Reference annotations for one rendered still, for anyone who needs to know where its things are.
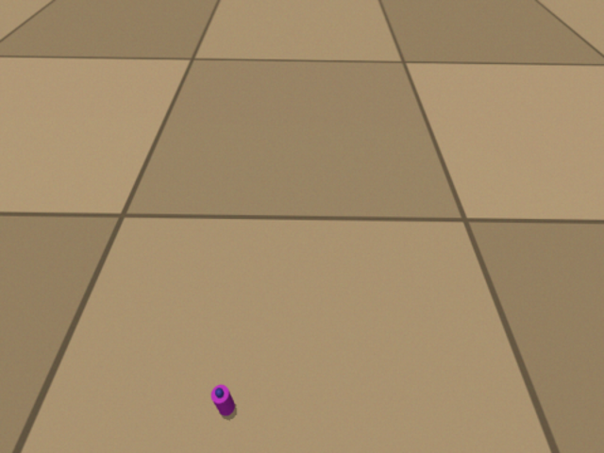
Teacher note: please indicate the bottle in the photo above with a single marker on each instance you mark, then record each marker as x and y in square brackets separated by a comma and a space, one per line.
[222, 399]

